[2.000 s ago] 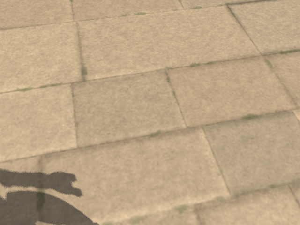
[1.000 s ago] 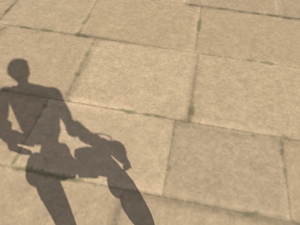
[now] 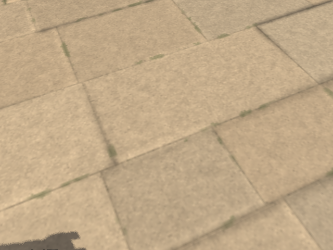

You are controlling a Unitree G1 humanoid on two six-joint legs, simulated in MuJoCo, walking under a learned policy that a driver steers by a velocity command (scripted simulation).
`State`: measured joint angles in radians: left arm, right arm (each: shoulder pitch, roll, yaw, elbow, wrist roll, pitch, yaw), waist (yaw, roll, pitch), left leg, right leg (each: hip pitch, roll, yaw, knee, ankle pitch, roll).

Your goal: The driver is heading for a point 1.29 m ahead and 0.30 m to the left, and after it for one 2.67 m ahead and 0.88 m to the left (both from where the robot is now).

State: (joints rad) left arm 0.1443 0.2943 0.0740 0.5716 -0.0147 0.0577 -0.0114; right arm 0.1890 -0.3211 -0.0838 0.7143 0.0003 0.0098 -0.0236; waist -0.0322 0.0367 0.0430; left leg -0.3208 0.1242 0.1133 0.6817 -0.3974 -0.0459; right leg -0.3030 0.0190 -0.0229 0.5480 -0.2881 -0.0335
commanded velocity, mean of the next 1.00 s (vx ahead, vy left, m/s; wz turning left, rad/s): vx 0.12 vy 0.00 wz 0.22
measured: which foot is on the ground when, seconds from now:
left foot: up 0.00-0.32, down 0.34-0.58, up 0.60-0.98, down 1.00-1.00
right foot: down 0.00-1.00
